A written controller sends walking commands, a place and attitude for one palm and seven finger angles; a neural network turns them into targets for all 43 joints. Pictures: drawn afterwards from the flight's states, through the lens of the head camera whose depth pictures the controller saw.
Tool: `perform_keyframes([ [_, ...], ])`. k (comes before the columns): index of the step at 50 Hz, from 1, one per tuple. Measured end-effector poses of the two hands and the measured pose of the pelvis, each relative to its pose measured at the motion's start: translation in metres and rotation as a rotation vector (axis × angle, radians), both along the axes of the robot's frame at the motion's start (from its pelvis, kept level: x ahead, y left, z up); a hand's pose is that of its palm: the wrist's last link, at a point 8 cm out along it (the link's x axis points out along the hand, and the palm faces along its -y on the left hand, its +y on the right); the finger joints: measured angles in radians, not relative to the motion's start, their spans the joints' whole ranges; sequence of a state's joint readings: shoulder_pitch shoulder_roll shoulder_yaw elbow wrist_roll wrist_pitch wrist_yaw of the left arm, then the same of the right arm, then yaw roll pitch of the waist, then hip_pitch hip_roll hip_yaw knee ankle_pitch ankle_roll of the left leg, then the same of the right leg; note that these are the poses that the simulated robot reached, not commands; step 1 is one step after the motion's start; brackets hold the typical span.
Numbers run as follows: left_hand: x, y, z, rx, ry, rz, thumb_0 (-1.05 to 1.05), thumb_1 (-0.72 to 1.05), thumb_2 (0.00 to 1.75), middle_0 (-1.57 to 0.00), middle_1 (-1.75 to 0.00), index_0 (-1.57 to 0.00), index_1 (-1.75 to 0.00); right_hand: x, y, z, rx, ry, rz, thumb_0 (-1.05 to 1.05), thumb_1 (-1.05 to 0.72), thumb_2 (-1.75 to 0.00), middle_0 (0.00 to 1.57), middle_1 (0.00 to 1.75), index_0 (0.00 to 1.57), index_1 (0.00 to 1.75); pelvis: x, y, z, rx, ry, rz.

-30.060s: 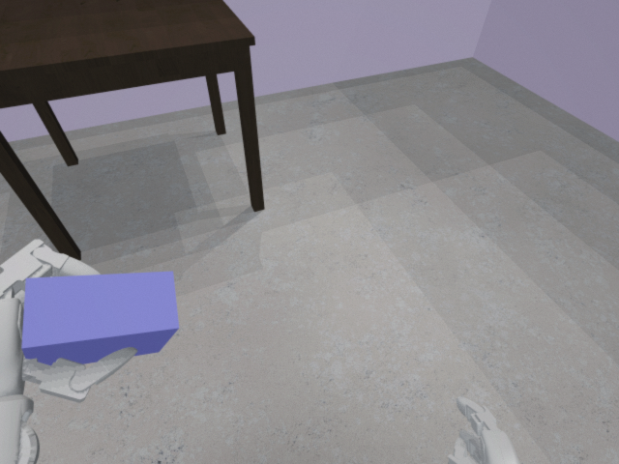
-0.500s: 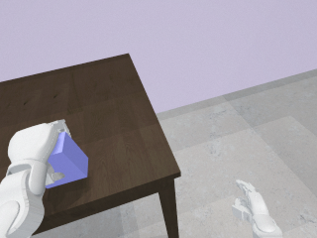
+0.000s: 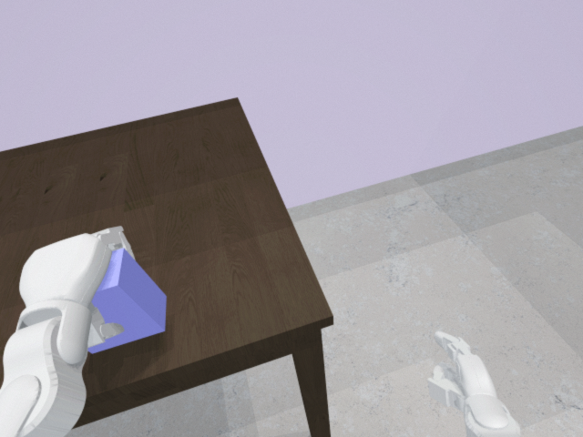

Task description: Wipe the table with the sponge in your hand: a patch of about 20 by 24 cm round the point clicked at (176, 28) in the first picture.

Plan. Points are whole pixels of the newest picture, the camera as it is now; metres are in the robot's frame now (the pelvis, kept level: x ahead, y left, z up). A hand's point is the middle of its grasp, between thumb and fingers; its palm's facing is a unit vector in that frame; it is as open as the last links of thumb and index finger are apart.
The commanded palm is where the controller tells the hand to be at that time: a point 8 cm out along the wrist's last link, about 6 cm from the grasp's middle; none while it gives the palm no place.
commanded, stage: lower the sponge onto the table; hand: left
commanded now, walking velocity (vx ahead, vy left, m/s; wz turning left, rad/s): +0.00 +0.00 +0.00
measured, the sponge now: (115, 310) +0.22 +0.28 +0.09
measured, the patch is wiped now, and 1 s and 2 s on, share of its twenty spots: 0.00 0.00 0.45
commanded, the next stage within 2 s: wipe forward along the first lane in 0.98 s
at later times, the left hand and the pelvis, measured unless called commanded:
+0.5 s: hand (109, 306) +0.22 +0.28 +0.11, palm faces +0.04 -0.11 -0.99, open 10.0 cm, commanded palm +0.19 +0.27 +0.18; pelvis +0.00 -0.01 +0.00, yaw +0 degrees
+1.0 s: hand (107, 314) +0.21 +0.29 +0.10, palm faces +0.04 -0.09 -0.99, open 10.0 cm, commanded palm +0.19 +0.28 +0.16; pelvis +0.01 -0.01 +0.00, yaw +0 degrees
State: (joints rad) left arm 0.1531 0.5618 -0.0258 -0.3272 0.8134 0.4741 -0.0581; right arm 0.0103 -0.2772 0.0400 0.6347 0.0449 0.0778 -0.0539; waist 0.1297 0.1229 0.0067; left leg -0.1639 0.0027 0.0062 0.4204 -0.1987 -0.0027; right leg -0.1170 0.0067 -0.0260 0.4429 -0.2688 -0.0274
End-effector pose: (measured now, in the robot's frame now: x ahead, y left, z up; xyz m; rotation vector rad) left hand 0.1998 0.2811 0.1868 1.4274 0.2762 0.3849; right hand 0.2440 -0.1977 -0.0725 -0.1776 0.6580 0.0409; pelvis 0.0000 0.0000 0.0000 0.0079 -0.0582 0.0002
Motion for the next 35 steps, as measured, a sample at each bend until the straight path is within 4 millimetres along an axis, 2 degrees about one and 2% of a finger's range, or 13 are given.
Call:
perform_keyframes([
  [10, 0.0, -0.012, -0.008, 0.002, -0.004, -0.034, -0.01, -0.5, 1.04, -0.73, -1.34, -0.75, -1.33, 0.001, 0.002, 0.0, 0.007, 0.004, 0.006, 0.02, -0.9, -0.9, 0.2, 0.3, 0.2, 0.3, 0.002, -0.001, 0.0, 0.002, -0.003, -0.004],
  [21, -0.005, -0.002, -0.018, -0.004, 0.036, 0.028, -0.01, -0.5, 1.04, -0.73, -1.34, -0.75, -1.33, 0.0, -0.006, 0.0, -0.005, 0.012, -0.002, 0.02, -0.9, -0.9, 0.2, 0.3, 0.2, 0.3, 0.003, -0.005, -0.001, 0.001, -0.003, -0.001],
  [30, -0.003, -0.011, -0.026, -0.002, 0.046, -0.028, -0.01, -0.5, 1.04, -0.73, -1.34, -0.75, -1.33, -0.003, -0.015, -0.003, -0.023, 0.019, -0.02, 0.02, -0.91, -0.9, 0.2, 0.3, 0.2, 0.3, 0.005, -0.007, 0.0, 0.0, -0.003, -0.002],
  [35, -0.004, -0.007, -0.027, 0.005, 0.036, -0.009, -0.01, -0.5, 1.04, -0.73, -1.34, -0.75, -1.33, -0.006, -0.017, -0.005, -0.016, 0.031, -0.028, 0.02, -0.91, -0.9, 0.2, 0.3, 0.2, 0.3, 0.007, -0.007, -0.001, 0.0, 0.0, -0.006],
])
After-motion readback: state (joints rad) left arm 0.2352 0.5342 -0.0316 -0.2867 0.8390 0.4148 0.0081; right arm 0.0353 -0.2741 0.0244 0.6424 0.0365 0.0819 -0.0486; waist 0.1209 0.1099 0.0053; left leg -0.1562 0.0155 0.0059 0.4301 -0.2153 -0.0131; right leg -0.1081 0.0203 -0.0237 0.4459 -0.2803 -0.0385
